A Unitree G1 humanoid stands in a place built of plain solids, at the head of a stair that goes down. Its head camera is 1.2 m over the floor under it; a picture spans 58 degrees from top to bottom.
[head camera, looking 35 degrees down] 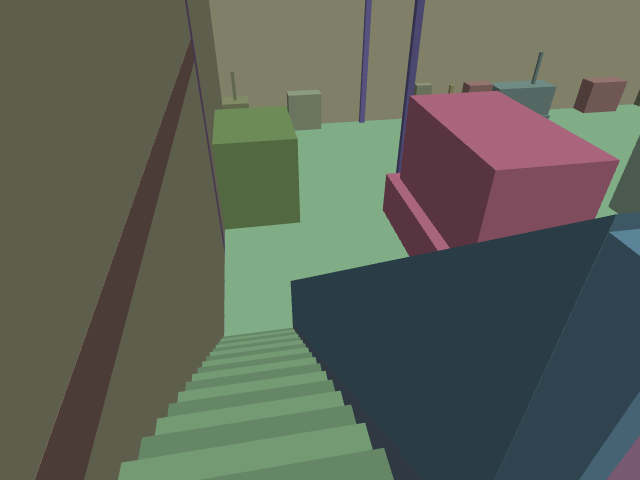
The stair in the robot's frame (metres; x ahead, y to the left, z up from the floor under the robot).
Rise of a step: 0.20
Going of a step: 0.24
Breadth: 1.06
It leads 10 degrees to the left of straight ahead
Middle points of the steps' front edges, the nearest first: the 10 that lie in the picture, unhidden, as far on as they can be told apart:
1.05 0.31 -0.61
1.28 0.35 -0.81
1.51 0.40 -1.01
1.74 0.44 -1.22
1.97 0.48 -1.42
2.21 0.52 -1.62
2.44 0.56 -1.82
2.67 0.60 -2.03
2.90 0.64 -2.23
3.13 0.68 -2.43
